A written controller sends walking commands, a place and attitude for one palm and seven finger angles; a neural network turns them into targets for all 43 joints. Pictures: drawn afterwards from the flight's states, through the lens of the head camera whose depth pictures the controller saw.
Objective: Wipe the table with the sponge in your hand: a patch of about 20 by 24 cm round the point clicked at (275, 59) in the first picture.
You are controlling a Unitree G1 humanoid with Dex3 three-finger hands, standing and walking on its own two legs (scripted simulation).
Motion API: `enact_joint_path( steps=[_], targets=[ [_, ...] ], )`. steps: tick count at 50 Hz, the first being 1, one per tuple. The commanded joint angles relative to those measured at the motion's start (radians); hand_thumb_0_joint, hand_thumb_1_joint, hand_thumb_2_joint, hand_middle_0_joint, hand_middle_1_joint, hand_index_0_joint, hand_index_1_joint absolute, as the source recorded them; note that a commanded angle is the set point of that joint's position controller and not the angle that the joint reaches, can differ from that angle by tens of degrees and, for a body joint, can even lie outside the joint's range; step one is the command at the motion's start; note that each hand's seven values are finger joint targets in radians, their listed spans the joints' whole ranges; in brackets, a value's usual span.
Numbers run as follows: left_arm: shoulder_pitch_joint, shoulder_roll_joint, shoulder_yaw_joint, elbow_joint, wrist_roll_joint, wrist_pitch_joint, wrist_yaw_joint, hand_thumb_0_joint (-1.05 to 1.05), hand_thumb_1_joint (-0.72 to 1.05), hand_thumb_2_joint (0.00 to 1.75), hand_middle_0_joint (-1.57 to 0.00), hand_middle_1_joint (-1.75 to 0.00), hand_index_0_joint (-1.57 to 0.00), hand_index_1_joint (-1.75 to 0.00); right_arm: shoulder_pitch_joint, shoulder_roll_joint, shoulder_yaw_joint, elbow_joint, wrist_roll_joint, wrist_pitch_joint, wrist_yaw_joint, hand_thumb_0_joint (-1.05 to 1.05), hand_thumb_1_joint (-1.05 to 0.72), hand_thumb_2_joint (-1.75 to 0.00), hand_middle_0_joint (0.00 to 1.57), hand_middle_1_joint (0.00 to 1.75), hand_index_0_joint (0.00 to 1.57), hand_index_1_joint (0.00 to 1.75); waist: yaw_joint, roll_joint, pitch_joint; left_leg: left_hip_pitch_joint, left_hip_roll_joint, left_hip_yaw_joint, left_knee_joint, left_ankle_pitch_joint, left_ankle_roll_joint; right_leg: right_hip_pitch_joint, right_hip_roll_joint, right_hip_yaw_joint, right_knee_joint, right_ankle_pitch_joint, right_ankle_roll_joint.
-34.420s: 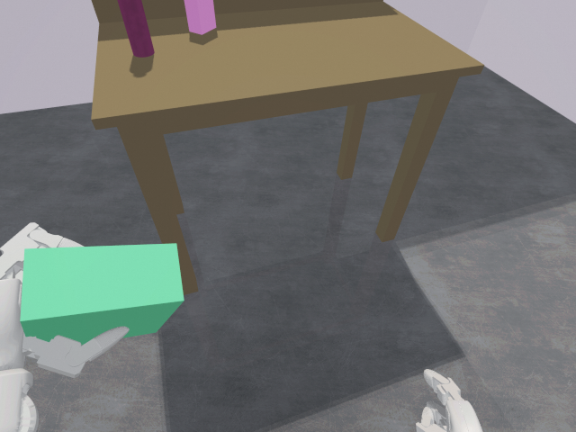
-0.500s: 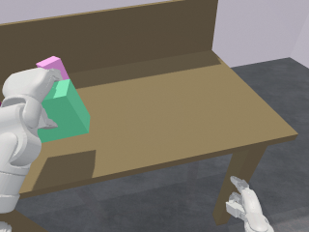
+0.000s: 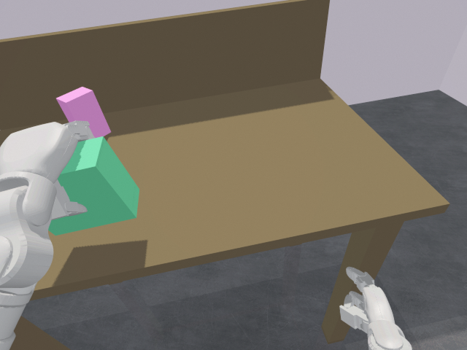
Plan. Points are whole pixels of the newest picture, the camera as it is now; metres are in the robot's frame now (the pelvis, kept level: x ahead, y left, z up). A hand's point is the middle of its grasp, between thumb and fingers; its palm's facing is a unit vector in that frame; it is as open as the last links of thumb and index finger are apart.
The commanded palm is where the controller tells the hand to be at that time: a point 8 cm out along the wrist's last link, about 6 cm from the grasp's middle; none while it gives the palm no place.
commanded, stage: bring the sponge back beside the body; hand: left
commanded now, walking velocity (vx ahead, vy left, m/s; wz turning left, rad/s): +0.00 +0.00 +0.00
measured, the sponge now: (85, 197) +0.26 +0.30 +0.17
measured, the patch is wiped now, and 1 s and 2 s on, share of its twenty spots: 0.95 0.95 0.95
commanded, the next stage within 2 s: step back with the hand held close in 1.08 s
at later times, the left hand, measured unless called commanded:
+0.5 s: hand (55, 199) +0.20 +0.28 +0.22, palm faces +0.26 -0.09 -0.96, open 10.4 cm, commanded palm +0.15 +0.28 +0.30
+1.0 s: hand (39, 213) +0.18 +0.29 +0.22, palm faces +0.33 -0.12 -0.94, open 10.4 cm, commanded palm +0.12 +0.28 +0.29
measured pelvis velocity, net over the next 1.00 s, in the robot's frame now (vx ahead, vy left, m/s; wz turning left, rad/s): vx -0.03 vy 0.00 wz -0.02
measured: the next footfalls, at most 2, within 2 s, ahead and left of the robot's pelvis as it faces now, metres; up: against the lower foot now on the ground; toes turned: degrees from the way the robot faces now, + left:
left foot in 1.40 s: -0.02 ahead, +0.12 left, +0.00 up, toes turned +1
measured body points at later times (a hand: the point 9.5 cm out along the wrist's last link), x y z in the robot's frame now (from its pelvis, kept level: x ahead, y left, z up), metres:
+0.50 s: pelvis -0.01 +0.00 +0.00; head -0.06 -0.05 +0.44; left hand +0.19 +0.29 +0.27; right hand +0.26 -0.18 -0.05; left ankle +0.05 +0.12 -0.74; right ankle +0.02 -0.10 -0.74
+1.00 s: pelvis -0.03 +0.00 -0.01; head -0.09 -0.04 +0.44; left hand +0.16 +0.29 +0.27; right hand +0.25 -0.17 -0.04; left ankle +0.05 +0.12 -0.74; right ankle +0.02 -0.10 -0.74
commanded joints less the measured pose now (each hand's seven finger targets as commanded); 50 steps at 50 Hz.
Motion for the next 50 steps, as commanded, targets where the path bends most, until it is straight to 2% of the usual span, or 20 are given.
enact_joint_path(
  steps=[1, 3, 4, 7, 9, 11, 14, 16, 19, 23, 24, 27, 29, 32, 35, 38, 39, 42, 44, 50],
  targets=[
    [-0.295, 0.297, 0.216, -0.235, 0.033, -0.023, 0.068, 0.00, 0.10, 1.30, -1.20, -1.60, -1.20, -1.60, -0.274, -0.069, -0.032, -0.216, -0.002, -0.082, -0.003, 0.00, -0.90, -0.90, 0.20, 0.30, 0.20, 0.30, 0.003, -0.038, -0.219, 0.073, -0.011, -0.041, -0.067, 0.104, 0.008, 0.020, -0.021, 0.094, -0.108, 0.034, -0.041],
    [-0.287, 0.305, 0.228, -0.251, 0.026, -0.027, 0.071, 0.00, 0.10, 1.30, -1.20, -1.60, -1.20, -1.60, -0.276, -0.071, -0.035, -0.209, -0.002, -0.075, -0.003, 0.00, -0.90, -0.90, 0.20, 0.30, 0.20, 0.30, 0.005, -0.018, -0.209, 0.077, -0.010, -0.036, -0.067, 0.100, 0.007, 0.011, -0.021, 0.096, -0.113, 0.042, -0.040],
    [-0.271, 0.311, 0.245, -0.273, 0.027, -0.019, 0.078, 0.00, 0.10, 1.30, -1.20, -1.60, -1.20, -1.60, -0.306, -0.069, -0.034, -0.221, 0.004, -0.085, -0.004, 0.00, -0.90, -0.90, 0.20, 0.30, 0.20, 0.30, 0.007, -0.013, -0.219, 0.078, -0.006, -0.054, -0.073, 0.085, 0.005, 0.021, -0.005, 0.145, -0.113, 0.017, -0.054],
    [-0.220, 0.279, 0.230, -0.231, 0.009, -0.019, 0.084, 0.00, 0.10, 1.30, -1.20, -1.60, -1.20, -1.60, -0.274, -0.074, -0.035, -0.211, -0.006, -0.073, -0.004, 0.00, -0.90, -0.90, 0.20, 0.30, 0.20, 0.30, 0.011, -0.041, -0.190, 0.062, -0.007, -0.035, -0.074, 0.071, 0.005, 0.011, -0.020, 0.092, -0.119, 0.013, -0.039],
    [-0.197, 0.295, 0.254, -0.269, 0.007, -0.014, 0.090, 0.00, 0.10, 1.30, -1.20, -1.60, -1.20, -1.60, -0.307, -0.069, -0.035, -0.221, 0.007, -0.082, -0.004, 0.00, -0.90, -0.90, 0.20, 0.30, 0.20, 0.30, 0.007, -0.046, -0.187, 0.067, -0.003, -0.049, -0.074, 0.063, 0.003, 0.007, -0.006, 0.142, -0.120, -0.002, -0.047],
    [-0.184, 0.258, 0.226, -0.283, -0.006, -0.017, 0.091, 0.00, 0.10, 1.30, -1.20, -1.60, -1.20, -1.60, -0.284, -0.067, -0.034, -0.219, 0.004, -0.075, -0.003, 0.00, -0.90, -0.90, 0.20, 0.30, 0.20, 0.30, 0.006, -0.035, -0.183, 0.066, -0.005, -0.035, -0.075, 0.058, 0.002, 0.003, -0.019, 0.095, -0.117, 0.001, -0.035],
    [-0.152, 0.262, 0.236, -0.304, -0.004, -0.015, 0.093, 0.00, 0.10, 1.30, -1.20, -1.60, -1.20, -1.60, -0.313, -0.065, -0.033, -0.231, 0.008, -0.083, -0.007, 0.00, -0.90, -0.90, 0.20, 0.30, 0.20, 0.30, 0.003, -0.041, -0.173, 0.066, -0.002, -0.045, -0.074, 0.026, 0.002, -0.006, -0.009, 0.147, -0.127, -0.036, -0.044],
    [-0.151, 0.259, 0.231, -0.311, -0.007, -0.021, 0.100, 0.00, 0.10, 1.30, -1.20, -1.60, -1.20, -1.60, -0.288, -0.065, -0.033, -0.224, 0.003, -0.080, -0.007, 0.00, -0.90, -0.90, 0.20, 0.30, 0.20, 0.30, 0.005, -0.047, -0.176, 0.066, -0.006, -0.032, -0.070, 0.032, 0.002, -0.009, -0.019, 0.103, -0.121, -0.033, -0.032],
    [-0.140, 0.276, 0.250, -0.361, -0.004, -0.020, 0.109, 0.00, 0.10, 1.30, -1.20, -1.60, -1.20, -1.60, -0.315, -0.063, -0.034, -0.234, 0.004, -0.089, -0.010, 0.00, -0.90, -0.90, 0.20, 0.30, 0.20, 0.30, 0.006, -0.010, -0.166, 0.067, -0.004, -0.045, -0.076, 0.004, 0.001, -0.010, -0.007, 0.151, -0.125, -0.058, -0.044],
    [-0.124, 0.266, 0.247, -0.345, -0.015, -0.028, 0.118, 0.00, 0.10, 1.30, -1.20, -1.60, -1.20, -1.60, -0.294, -0.066, -0.035, -0.219, -0.004, -0.078, -0.012, 0.00, -0.90, -0.90, 0.20, 0.30, 0.20, 0.30, 0.009, -0.034, -0.137, 0.061, -0.005, -0.027, -0.070, -0.005, 0.001, -0.032, -0.019, 0.111, -0.130, -0.074, -0.031],
    [-0.118, 0.278, 0.263, -0.368, -0.010, -0.025, 0.123, 0.00, 0.10, 1.30, -1.20, -1.60, -1.20, -1.60, -0.313, -0.063, -0.036, -0.230, 0.003, -0.090, -0.013, 0.00, -0.90, -0.90, 0.20, 0.30, 0.20, 0.30, 0.007, -0.019, -0.153, 0.062, -0.003, -0.045, -0.077, -0.024, -0.003, -0.016, -0.008, 0.165, -0.130, -0.092, -0.044],
    [-0.083, 0.252, 0.249, -0.338, -0.023, -0.024, 0.128, 0.00, 0.10, 1.30, -1.20, -1.60, -1.20, -1.60, -0.296, -0.067, -0.035, -0.222, -0.009, -0.077, -0.013, 0.00, -0.90, -0.90, 0.20, 0.30, 0.20, 0.30, 0.016, -0.023, -0.125, 0.053, -0.004, -0.026, -0.067, -0.009, -0.001, -0.026, -0.021, 0.116, -0.127, -0.076, -0.034],
    [-0.082, 0.248, 0.249, -0.387, -0.022, -0.022, 0.132, 0.00, 0.10, 1.30, -1.20, -1.60, -1.20, -1.60, -0.320, -0.056, -0.035, -0.233, 0.007, -0.090, -0.009, 0.00, -0.90, -0.90, 0.20, 0.30, 0.20, 0.30, 0.005, -0.013, -0.127, 0.059, -0.002, -0.042, -0.080, -0.042, -0.004, -0.030, -0.005, 0.157, -0.129, -0.104, -0.040],
    [-0.037, 0.226, 0.240, -0.373, -0.032, -0.021, 0.132, 0.00, 0.10, 1.30, -1.20, -1.60, -1.20, -1.60, -0.305, -0.065, -0.035, -0.225, -0.007, -0.075, -0.008, 0.00, -0.90, -0.90, 0.20, 0.30, 0.20, 0.30, 0.017, -0.025, -0.119, 0.052, 0.001, -0.029, -0.075, -0.028, -0.002, -0.026, -0.019, 0.102, -0.112, -0.075, -0.031],
    [-0.005, 0.234, 0.262, -0.428, -0.037, -0.021, 0.140, 0.00, 0.10, 1.30, -1.20, -1.60, -1.20, -1.60, -0.312, -0.060, -0.035, -0.239, -0.007, -0.081, -0.006, 0.00, -0.90, -0.90, 0.20, 0.30, 0.20, 0.30, 0.022, -0.018, -0.146, 0.046, 0.000, -0.032, -0.069, -0.034, -0.003, -0.007, -0.021, 0.122, -0.101, -0.076, -0.035],
    [-0.027, 0.244, 0.266, -0.418, -0.039, -0.027, 0.147, 0.00, 0.10, 1.30, -1.20, -1.60, -1.20, -1.60, -0.305, -0.063, -0.037, -0.227, -0.005, -0.075, -0.008, 0.00, -0.90, -0.90, 0.20, 0.30, 0.20, 0.30, 0.014, -0.030, -0.126, 0.054, 0.000, -0.028, -0.070, -0.036, -0.004, -0.031, -0.016, 0.110, -0.112, -0.080, -0.029],
    [-0.044, 0.250, 0.266, -0.416, -0.032, -0.018, 0.150, 0.00, 0.10, 1.30, -1.20, -1.60, -1.20, -1.60, -0.320, -0.062, -0.036, -0.234, 0.005, -0.085, -0.008, 0.00, -0.90, -0.90, 0.20, 0.30, 0.20, 0.30, 0.002, -0.023, -0.105, 0.049, 0.002, -0.041, -0.079, -0.072, -0.006, -0.040, -0.001, 0.151, -0.119, -0.115, -0.036],
    [-0.078, 0.232, 0.240, -0.345, -0.036, -0.012, 0.148, 0.00, 0.10, 1.30, -1.20, -1.60, -1.20, -1.60, -0.309, -0.070, -0.037, -0.216, -0.005, -0.069, -0.016, 0.00, -0.90, -0.90, 0.20, 0.30, 0.20, 0.30, 0.009, -0.033, -0.081, 0.044, 0.003, -0.030, -0.067, -0.068, -0.005, -0.052, -0.019, 0.114, -0.107, -0.106, -0.030],
    [-0.087, 0.240, 0.243, -0.383, -0.030, -0.010, 0.148, 0.00, 0.10, 1.30, -1.20, -1.60, -1.20, -1.60, -0.329, -0.062, -0.038, -0.230, 0.008, -0.082, -0.015, 0.00, -0.90, -0.90, 0.20, 0.30, 0.20, 0.30, 0.000, -0.024, -0.110, 0.053, -0.001, -0.040, -0.071, -0.092, -0.009, -0.045, -0.006, 0.157, -0.112, -0.137, -0.035],
    [-0.094, 0.216, 0.220, -0.387, -0.030, -0.001, 0.141, 0.00, 0.10, 1.30, -1.20, -1.60, -1.20, -1.60, -0.335, -0.060, -0.032, -0.232, 0.001, -0.075, -0.014, 0.00, -0.90, -0.90, 0.20, 0.30, 0.20, 0.30, 0.007, -0.011, -0.122, 0.046, -0.001, -0.031, -0.057, -0.079, -0.009, -0.039, -0.021, 0.127, -0.087, -0.117, -0.032]
  ],
)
